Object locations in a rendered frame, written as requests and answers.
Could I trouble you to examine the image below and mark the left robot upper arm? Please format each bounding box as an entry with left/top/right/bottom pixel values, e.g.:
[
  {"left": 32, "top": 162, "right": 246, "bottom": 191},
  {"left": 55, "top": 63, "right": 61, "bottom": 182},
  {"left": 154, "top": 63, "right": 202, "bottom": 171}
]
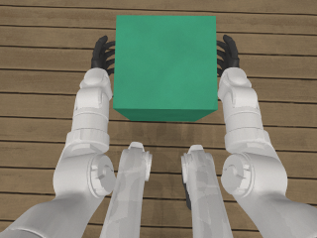
[{"left": 0, "top": 152, "right": 116, "bottom": 238}]

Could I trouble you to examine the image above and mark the robot left hand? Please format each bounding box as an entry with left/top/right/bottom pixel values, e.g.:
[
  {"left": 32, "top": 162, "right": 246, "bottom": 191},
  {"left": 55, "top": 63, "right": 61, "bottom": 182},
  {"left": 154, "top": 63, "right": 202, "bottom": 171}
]
[{"left": 91, "top": 35, "right": 116, "bottom": 76}]

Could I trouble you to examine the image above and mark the carton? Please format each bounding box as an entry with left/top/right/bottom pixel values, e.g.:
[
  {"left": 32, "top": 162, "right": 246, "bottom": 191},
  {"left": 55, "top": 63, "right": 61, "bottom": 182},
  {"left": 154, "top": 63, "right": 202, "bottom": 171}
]
[{"left": 113, "top": 15, "right": 218, "bottom": 122}]

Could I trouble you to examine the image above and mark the right robot forearm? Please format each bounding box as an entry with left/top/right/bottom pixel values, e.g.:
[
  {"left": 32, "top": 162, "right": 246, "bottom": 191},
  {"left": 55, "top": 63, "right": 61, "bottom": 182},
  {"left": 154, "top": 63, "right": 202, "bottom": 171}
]
[{"left": 217, "top": 67, "right": 288, "bottom": 183}]

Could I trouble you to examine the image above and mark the left robot shin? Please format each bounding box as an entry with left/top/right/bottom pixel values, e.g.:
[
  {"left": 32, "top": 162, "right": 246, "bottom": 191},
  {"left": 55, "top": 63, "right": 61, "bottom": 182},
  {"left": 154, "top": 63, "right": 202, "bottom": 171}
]
[{"left": 118, "top": 141, "right": 145, "bottom": 169}]

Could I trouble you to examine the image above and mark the left robot forearm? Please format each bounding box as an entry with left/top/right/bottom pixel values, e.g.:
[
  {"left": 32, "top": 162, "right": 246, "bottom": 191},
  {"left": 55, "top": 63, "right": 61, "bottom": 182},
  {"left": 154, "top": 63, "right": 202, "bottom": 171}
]
[{"left": 53, "top": 67, "right": 113, "bottom": 187}]

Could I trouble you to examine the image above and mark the right robot upper arm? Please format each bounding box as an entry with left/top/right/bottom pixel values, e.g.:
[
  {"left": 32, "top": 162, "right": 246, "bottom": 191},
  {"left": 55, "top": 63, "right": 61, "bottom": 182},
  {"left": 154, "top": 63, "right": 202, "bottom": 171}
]
[{"left": 221, "top": 152, "right": 317, "bottom": 238}]

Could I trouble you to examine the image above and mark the right robot shin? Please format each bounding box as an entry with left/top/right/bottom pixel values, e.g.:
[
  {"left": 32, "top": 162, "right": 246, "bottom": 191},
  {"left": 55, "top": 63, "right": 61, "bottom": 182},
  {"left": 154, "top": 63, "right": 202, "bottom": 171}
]
[{"left": 186, "top": 144, "right": 215, "bottom": 200}]

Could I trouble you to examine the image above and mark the robot right hand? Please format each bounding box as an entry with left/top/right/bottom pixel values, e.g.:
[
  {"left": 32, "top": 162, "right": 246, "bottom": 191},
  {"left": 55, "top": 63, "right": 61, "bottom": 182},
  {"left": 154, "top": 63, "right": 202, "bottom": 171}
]
[{"left": 216, "top": 35, "right": 240, "bottom": 76}]

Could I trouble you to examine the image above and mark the robot shin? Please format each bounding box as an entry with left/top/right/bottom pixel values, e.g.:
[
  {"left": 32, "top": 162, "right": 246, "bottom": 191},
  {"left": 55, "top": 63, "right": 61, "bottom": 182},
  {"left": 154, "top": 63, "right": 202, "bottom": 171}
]
[
  {"left": 186, "top": 144, "right": 215, "bottom": 200},
  {"left": 118, "top": 141, "right": 145, "bottom": 169}
]

